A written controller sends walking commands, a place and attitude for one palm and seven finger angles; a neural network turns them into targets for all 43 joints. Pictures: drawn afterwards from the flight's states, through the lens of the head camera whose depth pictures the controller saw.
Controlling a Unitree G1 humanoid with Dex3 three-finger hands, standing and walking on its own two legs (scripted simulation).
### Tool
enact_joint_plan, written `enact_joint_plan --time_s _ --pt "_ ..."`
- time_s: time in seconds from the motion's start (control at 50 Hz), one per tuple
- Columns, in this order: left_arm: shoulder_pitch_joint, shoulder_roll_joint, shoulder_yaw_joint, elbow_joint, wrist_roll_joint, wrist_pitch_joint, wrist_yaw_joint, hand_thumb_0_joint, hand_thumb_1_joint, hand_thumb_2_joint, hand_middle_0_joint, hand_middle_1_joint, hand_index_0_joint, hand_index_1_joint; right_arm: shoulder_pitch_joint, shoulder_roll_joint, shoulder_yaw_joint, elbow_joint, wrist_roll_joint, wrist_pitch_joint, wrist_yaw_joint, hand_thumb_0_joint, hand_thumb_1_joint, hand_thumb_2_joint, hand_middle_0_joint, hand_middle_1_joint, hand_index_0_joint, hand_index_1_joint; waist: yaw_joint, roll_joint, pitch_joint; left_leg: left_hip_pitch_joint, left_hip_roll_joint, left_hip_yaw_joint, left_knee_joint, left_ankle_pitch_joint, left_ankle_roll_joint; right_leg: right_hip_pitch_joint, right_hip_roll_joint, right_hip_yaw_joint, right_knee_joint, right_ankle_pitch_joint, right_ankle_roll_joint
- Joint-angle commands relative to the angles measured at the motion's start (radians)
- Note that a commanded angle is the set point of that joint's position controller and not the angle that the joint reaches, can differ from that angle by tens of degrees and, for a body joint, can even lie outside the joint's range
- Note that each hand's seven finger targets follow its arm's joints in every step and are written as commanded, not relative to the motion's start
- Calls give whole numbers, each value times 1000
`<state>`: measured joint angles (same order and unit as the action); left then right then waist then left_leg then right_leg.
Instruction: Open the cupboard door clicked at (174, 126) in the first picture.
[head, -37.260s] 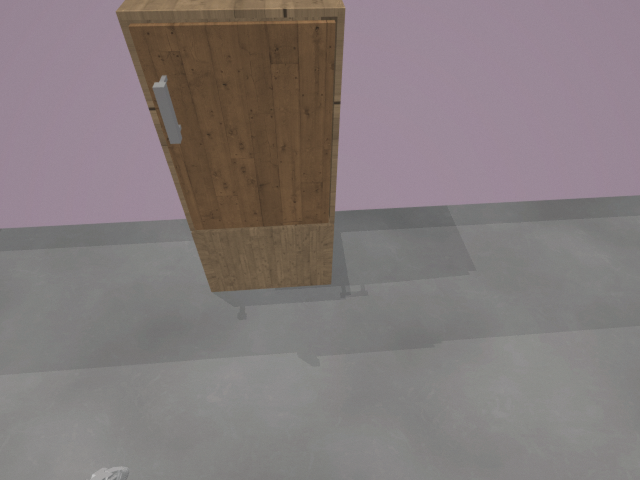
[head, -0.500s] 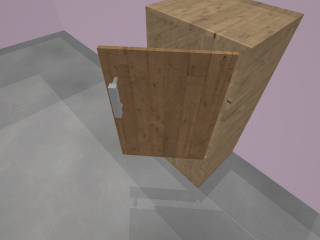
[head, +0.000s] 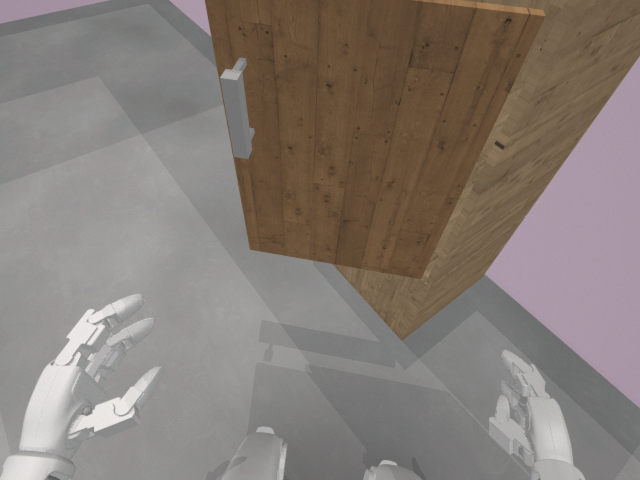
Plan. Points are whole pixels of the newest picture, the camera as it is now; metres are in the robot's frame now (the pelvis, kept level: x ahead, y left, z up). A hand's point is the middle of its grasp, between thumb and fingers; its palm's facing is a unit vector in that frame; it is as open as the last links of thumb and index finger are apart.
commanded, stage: raise the hand with hooked fingers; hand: left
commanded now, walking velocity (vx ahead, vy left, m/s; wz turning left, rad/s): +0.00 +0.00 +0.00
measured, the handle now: (242, 109) +0.60 +0.20 +0.11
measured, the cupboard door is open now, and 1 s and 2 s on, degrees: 43 43 43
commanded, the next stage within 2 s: move the hooked fingers beside the handle in 1.58 s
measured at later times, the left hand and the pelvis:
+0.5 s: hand (106, 326) +0.25 +0.26 +0.08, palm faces -0.06 -1.00 -0.05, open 12.2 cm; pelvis +0.01 +0.03 +0.03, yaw -1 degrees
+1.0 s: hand (62, 269) +0.29 +0.31 +0.12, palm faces -0.04 -1.00 -0.04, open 14.0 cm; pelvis +0.01 +0.04 +0.04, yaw -1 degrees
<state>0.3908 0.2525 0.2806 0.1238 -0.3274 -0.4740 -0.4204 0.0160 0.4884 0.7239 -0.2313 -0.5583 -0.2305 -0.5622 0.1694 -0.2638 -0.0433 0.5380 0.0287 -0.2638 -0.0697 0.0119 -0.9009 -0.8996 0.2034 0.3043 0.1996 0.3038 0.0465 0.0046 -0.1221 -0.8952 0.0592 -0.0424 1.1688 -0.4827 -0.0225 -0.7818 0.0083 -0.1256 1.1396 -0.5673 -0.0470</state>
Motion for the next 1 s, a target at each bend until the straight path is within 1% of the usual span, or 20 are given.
enact_joint_plan --time_s 0.0,0.02,0.06,0.08,0.12,0.14,0.16,0.2,0.22,0.28,0.3,0.32,0.34,0.4,0.42,0.56,0.66,0.8,0.82,0.98 --pt "-239 212 49 -219 -16 -39 -33 0 270 630 -245 -705 -245 -705 28 -116 -20 -80 10 -54 -21 0 -900 -900 200 300 200 300 -97 73 -163 167 -39 19 -133 184 60 33 3 180 -285 168 38" --pt "-227 224 69 -159 -33 -6 -54 0 247 620 -247 -720 -247 -720 23 -121 -17 -79 14 -52 -24 0 -900 -900 200 300 200 300 -85 57 -148 155 -40 13 -135 186 58 49 8 186 -292 162 37" --pt "-180 258 107 -148 -42 47 -76 0 200 600 -250 -750 -250 -750 21 -122 -16 -94 18 -48 -22 0 -900 -900 200 300 200 300 -56 63 -209 173 -45 21 -159 211 60 114 -7 194 -312 186 43" --pt "-172 266 125 -152 -54 68 -78 0 177 590 -252 -765 -252 -765 20 -119 -14 -104 18 -45 -21 0 -900 -900 200 300 200 300 -49 37 -230 182 -47 21 -172 228 60 147 -11 193 -319 209 50" --pt "-133 289 186 -105 -75 104 -73 0 130 570 -255 -795 -255 -795 13 -112 -13 -109 13 -38 -17 0 -900 -900 200 300 200 300 -18 15 -239 186 -48 15 -190 273 55 195 -8 179 -311 279 49" --pt "-133 273 185 -130 -83 104 -67 0 107 560 -257 -810 -257 -810 16 -107 -12 -114 13 -36 -14 0 -900 -900 200 300 200 300 -19 -8 -251 196 -48 17 -203 283 55 203 -11 168 -312 304 54" --pt "-123 273 195 -124 -84 99 -58 0 83 550 -258 -825 -258 -825 18 -106 -14 -111 13 -35 -13 0 -900 -900 200 300 200 300 -17 3 -247 202 -49 21 -211 284 53 202 -13 167 -316 313 57" --pt "-147 255 178 -118 -80 81 -38 0 37 530 -262 -855 -262 -855 24 -108 -13 -108 12 -35 -8 0 -900 -900 200 300 200 300 -31 -20 -204 200 -50 19 -230 260 52 172 -8 150 -322 269 56" --pt "-166 258 177 -104 -84 74 -38 0 13 520 -263 -870 -263 -870 22 -110 -12 -110 8 -38 -7 0 -900 -900 200 300 200 300 -26 -9 -179 202 -50 16 -230 265 51 161 -3 149 -318 276 49" --pt "-170 241 146 -102 -69 47 -39 0 -57 490 -268 -915 -268 -915 47 -121 -14 -111 12 -44 -2 0 -900 -900 200 300 200 300 -42 2 -180 235 -53 21 -257 235 54 130 1 128 -326 219 46" --pt "-184 253 147 -99 -66 43 -41 0 -80 480 -270 -930 -270 -930 52 -127 -16 -109 14 -47 -3 0 -900 -900 200 300 200 300 -49 0 -174 245 -51 20 -265 224 55 120 2 124 -332 205 45" --pt "-206 270 153 -106 -67 42 -46 0 -103 470 -272 -945 -272 -945 57 -135 -13 -114 12 -49 -3 0 -900 -900 200 300 200 300 -41 18 -172 251 -51 17 -270 226 55 123 9 117 -325 201 36" --pt "-226 272 145 -124 -64 39 -50 0 -127 460 -273 -960 -273 -960 62 -138 -11 -115 14 -50 -3 0 -900 -900 200 300 200 300 -46 44 -186 276 -51 16 -283 228 55 121 9 107 -321 209 34" --pt "-241 283 154 -140 -62 38 -44 0 -197 430 -278 -1005 -278 -1005 71 -143 -11 -117 17 -54 -7 0 -900 -900 200 300 200 300 -46 54 -194 319 -49 10 -312 228 56 123 14 84 -323 218 31" --pt "-266 308 171 -145 -64 42 -43 0 -220 420 -280 -1020 -280 -1020 74 -147 -10 -116 14 -54 -7 0 -900 -900 200 300 200 300 -42 63 -195 325 -48 5 -313 239 54 133 18 80 -316 232 25" --pt "-318 314 165 -131 -55 87 -38 0 -383 350 -292 -1125 -292 -1125 76 -152 2 -128 20 -38 -7 0 -900 -900 200 300 200 300 -47 120 -169 393 -41 -14 -373 223 43 131 25 51 -334 233 20" --pt "-396 334 168 -102 -51 134 -57 0 -500 300 -300 -1200 -300 -1200 78 -158 10 -136 21 -24 -10 0 -900 -900 200 300 200 300 -53 118 -160 428 -38 -26 -398 225 37 138 30 43 -353 246 19" --pt "-495 366 185 -49 -50 168 -78 0 -500 300 -300 -1200 -300 -1200 73 -159 19 -140 22 -11 -17 0 -900 -900 200 300 200 300 -53 105 -160 464 -38 -35 -425 236 33 157 32 39 -375 257 17" --pt "-523 386 195 -53 -49 169 -81 0 -500 300 -300 -1200 -300 -1200 70 -162 21 -138 20 -11 -18 0 -900 -900 200 300 200 300 -47 126 -161 470 -40 -35 -424 254 31 171 34 43 -374 267 10" --pt "-625 433 224 36 -56 193 -119 0 -500 300 -300 -1200 -300 -1200 73 -167 26 -128 25 1 -30 0 -900 -900 200 300 200 300 -51 108 -163 486 -43 -29 -449 231 36 192 30 48 -410 258 13"
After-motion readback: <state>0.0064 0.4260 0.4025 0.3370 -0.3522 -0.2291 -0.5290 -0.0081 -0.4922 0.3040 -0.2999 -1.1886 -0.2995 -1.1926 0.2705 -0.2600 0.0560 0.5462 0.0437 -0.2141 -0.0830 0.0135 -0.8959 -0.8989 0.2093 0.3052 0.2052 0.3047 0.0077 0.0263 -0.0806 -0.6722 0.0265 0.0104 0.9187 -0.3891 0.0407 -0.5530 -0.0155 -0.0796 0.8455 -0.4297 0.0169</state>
